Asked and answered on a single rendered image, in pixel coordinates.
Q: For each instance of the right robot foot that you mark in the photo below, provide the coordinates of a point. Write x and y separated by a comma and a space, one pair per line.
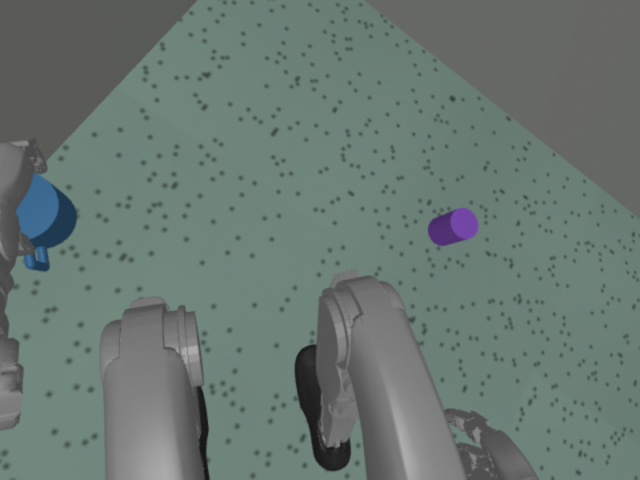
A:
309, 394

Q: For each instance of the left robot hand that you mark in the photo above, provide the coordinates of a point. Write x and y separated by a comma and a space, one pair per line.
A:
19, 160

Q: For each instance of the left robot arm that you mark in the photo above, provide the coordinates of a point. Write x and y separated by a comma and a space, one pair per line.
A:
11, 373

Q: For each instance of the right robot hand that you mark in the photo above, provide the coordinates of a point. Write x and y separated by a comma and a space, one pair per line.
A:
499, 458

